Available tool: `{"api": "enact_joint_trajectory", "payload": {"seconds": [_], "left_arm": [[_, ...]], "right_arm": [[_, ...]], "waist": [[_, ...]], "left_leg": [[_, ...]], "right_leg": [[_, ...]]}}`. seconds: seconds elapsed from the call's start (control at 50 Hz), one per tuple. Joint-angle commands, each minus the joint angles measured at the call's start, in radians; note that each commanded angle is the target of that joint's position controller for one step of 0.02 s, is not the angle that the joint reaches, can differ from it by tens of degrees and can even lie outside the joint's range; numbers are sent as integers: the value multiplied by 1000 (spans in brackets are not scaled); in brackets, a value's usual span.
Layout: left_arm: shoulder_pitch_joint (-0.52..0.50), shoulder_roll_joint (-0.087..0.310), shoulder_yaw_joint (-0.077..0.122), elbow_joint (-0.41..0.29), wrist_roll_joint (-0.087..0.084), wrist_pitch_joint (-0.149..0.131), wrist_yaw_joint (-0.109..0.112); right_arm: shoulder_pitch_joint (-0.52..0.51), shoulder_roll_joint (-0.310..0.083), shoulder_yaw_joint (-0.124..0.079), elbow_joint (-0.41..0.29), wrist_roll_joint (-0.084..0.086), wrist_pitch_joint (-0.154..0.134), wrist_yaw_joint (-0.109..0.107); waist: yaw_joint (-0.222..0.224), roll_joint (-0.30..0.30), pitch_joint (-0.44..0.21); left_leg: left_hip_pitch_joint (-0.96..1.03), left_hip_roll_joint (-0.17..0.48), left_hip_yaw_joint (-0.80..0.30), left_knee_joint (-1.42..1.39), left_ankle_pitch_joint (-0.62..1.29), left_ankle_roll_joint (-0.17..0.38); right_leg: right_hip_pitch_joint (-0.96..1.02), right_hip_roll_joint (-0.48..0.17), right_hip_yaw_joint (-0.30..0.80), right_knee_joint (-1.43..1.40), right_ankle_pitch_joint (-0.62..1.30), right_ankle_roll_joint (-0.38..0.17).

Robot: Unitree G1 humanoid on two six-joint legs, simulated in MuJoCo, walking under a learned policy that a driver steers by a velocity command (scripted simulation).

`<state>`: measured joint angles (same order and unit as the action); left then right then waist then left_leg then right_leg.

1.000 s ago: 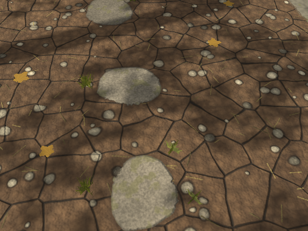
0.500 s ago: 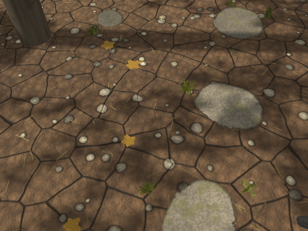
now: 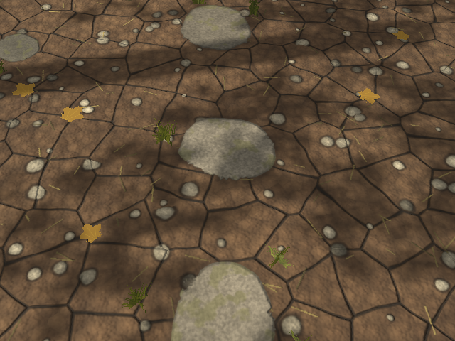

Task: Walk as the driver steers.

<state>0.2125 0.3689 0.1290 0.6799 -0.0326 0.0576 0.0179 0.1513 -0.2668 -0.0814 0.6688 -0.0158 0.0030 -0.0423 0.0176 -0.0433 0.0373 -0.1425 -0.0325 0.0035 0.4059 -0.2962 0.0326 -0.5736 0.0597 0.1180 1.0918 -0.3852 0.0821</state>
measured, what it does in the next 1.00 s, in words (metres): walks ahead, turning left: right foot, then left foot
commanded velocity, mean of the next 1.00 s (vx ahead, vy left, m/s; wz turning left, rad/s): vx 0.21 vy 0.00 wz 0.21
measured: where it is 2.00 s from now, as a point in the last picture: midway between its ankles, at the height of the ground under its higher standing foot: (181, 198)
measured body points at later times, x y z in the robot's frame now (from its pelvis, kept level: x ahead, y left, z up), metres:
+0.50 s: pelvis +0.02 -0.06 +0.00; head +0.05 -0.08 +0.45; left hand +0.25 +0.14 -0.08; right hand +0.05 -0.37 -0.13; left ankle +0.01 +0.08 -0.66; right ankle +0.02 -0.16 -0.74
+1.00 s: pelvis +0.14 +0.02 +0.00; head +0.15 +0.06 +0.45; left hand +0.27 +0.32 -0.10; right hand +0.18 -0.26 -0.11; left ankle -0.01 +0.06 -0.74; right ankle +0.25 -0.11 -0.67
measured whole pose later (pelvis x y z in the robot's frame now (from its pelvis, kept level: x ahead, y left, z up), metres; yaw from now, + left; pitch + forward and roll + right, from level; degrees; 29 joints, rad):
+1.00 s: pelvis +0.14 +0.02 +0.00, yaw +18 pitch +3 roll -1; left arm 0.08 0.29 0.04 0.68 0.06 -0.01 -0.06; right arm 0.53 -0.26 -0.05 0.80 -0.01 -0.03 0.02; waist -0.09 -0.05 -0.02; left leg 0.00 -0.05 -0.05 0.31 -0.36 0.08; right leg -0.66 -0.07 -0.02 1.02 -0.19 0.06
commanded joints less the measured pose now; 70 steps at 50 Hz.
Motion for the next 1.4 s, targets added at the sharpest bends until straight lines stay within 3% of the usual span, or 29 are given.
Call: {"api": "enact_joint_trajectory", "payload": {"seconds": [0.02, 0.12, 0.2, 0.24, 0.26, 0.28, 0.3, 0.32, 0.34, 0.38, 0.5, 0.6, 0.64, 0.76, 0.78, 0.8, 0.82, 0.84, 0.9, 1.02, 1.1, 1.14, 1.18, 1.2, 1.22, 1.24, 1.26, 1.3, 1.4], "left_arm": [[-74, 35, -9, -115, -6, -12, -16], [-123, 12, -32, -181, 5, -15, -48], [-103, 25, -22, -188, 8, 5, -52], [7, 44, -5, -163, 18, 5, -39], [88, 120, 13, -150, 26, -1, -21], [71, 174, -4, -182, 53, -15, 1], [83, 48, -43, -166, 68, -32, -5], [46, 9, -57, -134, 66, -46, -17], [-27, 6, -56, -113, 54, -55, -19], [-118, 31, -51, -105, 57, -62, -8], [-143, 11, -44, -79, 63, -47, 37], [-153, 41, -24, -55, 56, -46, 34], [-115, 89, -3, -45, 29, -58, 18], [-250, 73, 3, -43, -15, -90, -18], [-263, 13, -13, -49, -1, -93, -21], [-316, -71, -41, -87, 18, -100, -31], [-364, -72, -50, -167, 2, -134, -40], [-366, -33, -64, -161, 136, -114, -54], [-239, 49, -46, -94, 117, -109, -75], [-302, -16, -84, -88, 76, -81, -88], [-382, -21, -96, -120, 66, -83, -90], [-296, -2, -90, -98, 62, -82, -75], [7, 57, -63, -10, 49, -81, -59], [250, 78, -46, 69, 45, -79, -47], [386, 155, -16, 112, 52, -78, -32], [388, 204, 4, 140, 47, -69, -35], [199, 168, -9, 101, 47, -77, -50], [174, 68, -23, 113, 49, -92, -47], [192, 54, -44, 155, 41, -137, -30]], "right_arm": [[-33, -127, -25, -75, -1, -4, -15], [-6, -203, -48, -59, 7, 13, 2], [-6, -218, -57, -39, 44, -7, 30], [-5, -196, -43, -12, 70, -23, 43], [27, -154, -23, -8, 48, -37, 46], [47, -46, 29, -41, -27, -44, 57], [56, -115, 10, 19, 4, -31, 58], [18, -148, 0, 22, 45, -15, 56], [7, -134, 4, 18, 54, -4, 46], [41, -156, -5, 48, 36, 26, 20], [70, -136, -16, 9, 41, 61, -2], [39, -96, -4, -55, 28, 61, 32], [56, -112, -9, -70, 39, 58, 50], [286, -114, -31, 62, 56, 43, 64], [431, -145, -51, 129, 53, 34, 53], [522, -221, -70, 134, 46, 14, 49], [417, -265, -56, 40, 35, -45, 73], [295, -254, -51, 17, -20, -13, 65], [261, -210, -29, 9, -6, -25, 54], [353, -157, -7, 97, 12, -75, 55], [378, -164, 4, 154, 3, -90, 52], [350, -193, 4, 173, -7, -98, 45], [299, -241, -10, 175, -40, -84, 28], [230, -256, -16, 161, -43, -72, 21], [230, -206, -1, 136, -32, -75, 29], [207, -95, 24, 104, -19, -102, 55], [221, -103, 41, 66, -20, -123, 63], [97, -148, 49, 47, -30, -143, 65], [-17, -90, 87, -28, -70, -77, 66]], "waist": [[-42, 175, -28], [-71, 181, -50], [-51, 191, -64], [32, 135, -123], [55, 3, -205], [8, -278, -333], [69, -123, -453], [58, -79, -343], [23, -78, -230], [-13, -89, -129], [-13, -86, -61], [-7, -63, -71], [0, -79, -107], [-157, 27, -19], [-200, 161, -19], [-222, 397, 40], [-156, 375, 39], [-146, 203, 54], [-70, 96, 53], [-97, 129, 79], [-115, 169, 117], [-56, 182, 54], [95, 224, -106], [221, 187, -190], [249, 41, -250], [169, -281, -259], [56, -223, -213], [36, 72, -68], [-47, 48, 72]], "left_leg": [[141, 266, -78, -48, 681, 166], [150, 318, -4, -46, 657, 176], [88, 326, 57, 35, 682, 135], [9, 275, 96, 220, 712, 80], [-184, 208, 140, 395, 471, -2], [-453, 105, 116, 694, -436, -86], [-377, 123, -50, 770, -457, -109], [-365, 144, -70, 750, -421, -105], [-386, 148, -63, 680, -376, -103], [-302, 121, -44, 670, -231, -127], [-408, 135, -7, 702, -103, -152], [-358, 166, 36, 523, -107, -120], [-323, 169, 63, 479, -134, -77], [-10, 82, 229, 162, -104, 82], [148, 45, 179, 90, -145, 127], [288, 235, -223, 34, -186, 232], [303, 368, -791, -197, -420, 384], [256, 416, -723, -281, -453, 313], [149, 265, -462, -272, -267, 241], [192, 151, -222, -311, 167, 197], [243, 208, -115, -377, 449, 156], [278, 222, -29, -277, 949, 124], [296, 249, 29, 44, 1344, 101], [196, 227, 63, 340, 1349, 86], [-76, 138, 75, 733, 1057, 63], [-429, -102, 23, 1128, 109, 14], [-583, -74, -139, 1188, -5, 35], [-547, 38, -144, 1051, 62, 45], [-484, 131, -84, 726, 4, -48]], "right_leg": [[-176, -95, -79, 25, 60, 38], [-69, -141, -150, -188, 67, 22], [120, -94, -208, -375, 54, -38], [379, -30, -197, -638, 224, -108], [652, -133, -47, -677, 655, -162], [877, -474, 291, -582, 1206, -352], [732, -543, 264, -624, 1102, -463], [639, -451, 146, -656, 904, -422], [563, -375, 65, -685, 715, -351], [393, -331, -40, -734, 645, -309], [396, -379, -122, -833, 315, -317], [433, -420, -188, -824, 332, -319], [450, -458, -154, -889, 9, -302], [302, -370, -290, -781, -302, -173], [192, -275, -378, -489, -212, -135], [-185, -186, -385, 42, -262, -84], [-487, -24, -145, 212, -236, -66], [-556, -123, -105, 220, -118, -56], [-328, -158, -108, 53, 121, -29], [-231, -105, -202, -256, 311, -39], [-125, -92, -272, -439, 339, -144], [43, -20, -309, -462, 289, -207], [306, 69, -301, -404, 178, -243], [533, 80, -286, -436, 147, -256], [769, -20, -71, -472, -107, -300], [866, -229, 543, -733, -420, -416], [825, -297, 836, -889, -431, -463], [583, -270, 633, -898, -263, -433], [249, -133, 356, -955, -12, -417]]}}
